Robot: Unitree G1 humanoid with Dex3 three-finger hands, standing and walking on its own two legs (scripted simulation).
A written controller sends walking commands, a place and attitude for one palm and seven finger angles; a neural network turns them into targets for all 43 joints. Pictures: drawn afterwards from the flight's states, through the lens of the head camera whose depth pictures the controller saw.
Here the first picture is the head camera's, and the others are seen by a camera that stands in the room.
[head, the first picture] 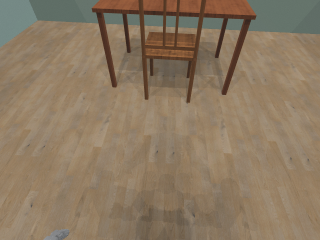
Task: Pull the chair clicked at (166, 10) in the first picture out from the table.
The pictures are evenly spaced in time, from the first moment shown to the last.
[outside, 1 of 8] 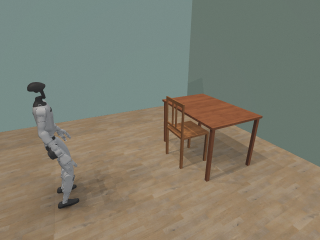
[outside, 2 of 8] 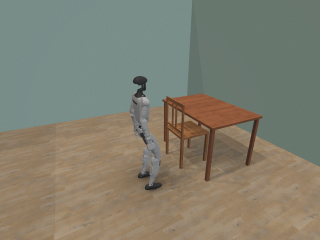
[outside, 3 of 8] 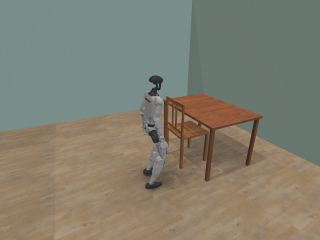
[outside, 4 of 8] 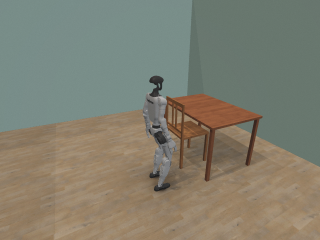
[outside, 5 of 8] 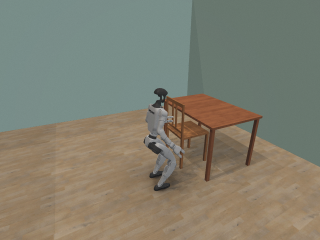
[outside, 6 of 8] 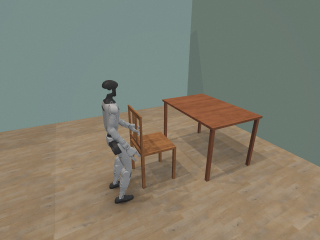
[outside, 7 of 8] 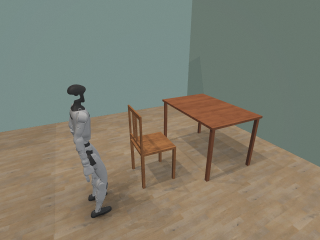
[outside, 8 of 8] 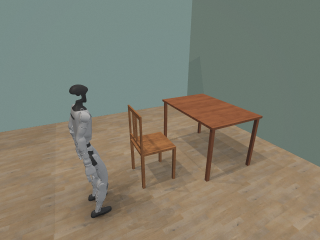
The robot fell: no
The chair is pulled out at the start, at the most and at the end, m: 0.00 0.59 0.59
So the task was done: yes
